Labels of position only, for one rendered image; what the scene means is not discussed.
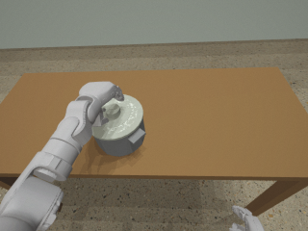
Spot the robot left forearm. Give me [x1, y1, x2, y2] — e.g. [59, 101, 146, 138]
[0, 93, 102, 215]

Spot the left robot upper arm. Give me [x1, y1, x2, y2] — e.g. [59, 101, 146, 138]
[0, 175, 64, 231]

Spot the robot right hand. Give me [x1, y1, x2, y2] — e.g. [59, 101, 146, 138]
[229, 205, 265, 231]

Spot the pot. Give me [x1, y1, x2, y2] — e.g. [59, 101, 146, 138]
[95, 119, 146, 157]

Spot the lid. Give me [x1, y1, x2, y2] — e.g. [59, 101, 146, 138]
[91, 94, 143, 141]

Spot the robot left hand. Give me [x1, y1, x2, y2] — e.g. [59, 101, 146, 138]
[79, 81, 125, 127]

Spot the table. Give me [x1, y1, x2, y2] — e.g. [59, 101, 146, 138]
[0, 66, 308, 217]

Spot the knob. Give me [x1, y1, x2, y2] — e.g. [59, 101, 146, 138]
[105, 103, 121, 118]

